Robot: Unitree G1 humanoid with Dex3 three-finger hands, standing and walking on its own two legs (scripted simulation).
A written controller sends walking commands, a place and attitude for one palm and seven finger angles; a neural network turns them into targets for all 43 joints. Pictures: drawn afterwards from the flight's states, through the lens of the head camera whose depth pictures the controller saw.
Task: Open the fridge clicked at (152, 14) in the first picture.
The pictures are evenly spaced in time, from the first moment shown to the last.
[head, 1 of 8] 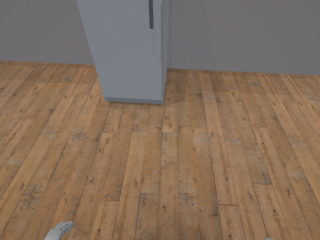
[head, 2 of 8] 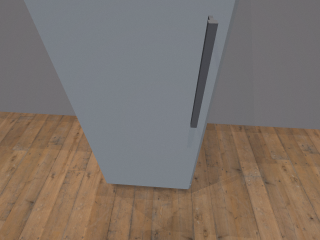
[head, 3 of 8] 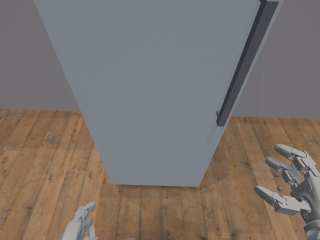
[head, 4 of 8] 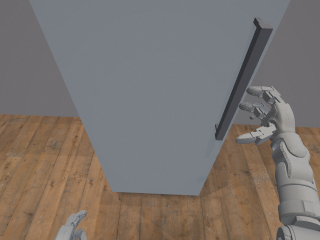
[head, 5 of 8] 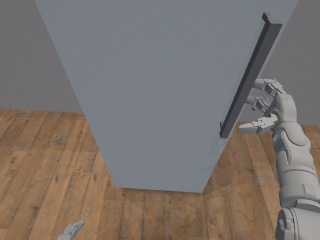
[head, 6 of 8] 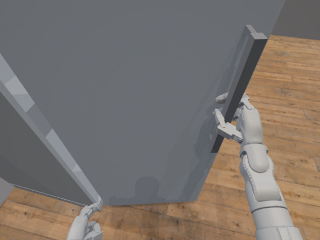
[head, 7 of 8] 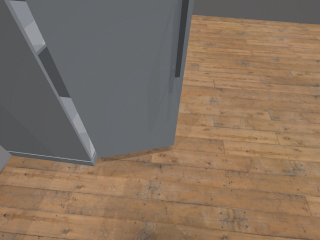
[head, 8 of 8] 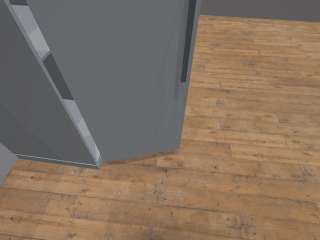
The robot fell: no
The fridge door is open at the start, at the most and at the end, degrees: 0 77 71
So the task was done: yes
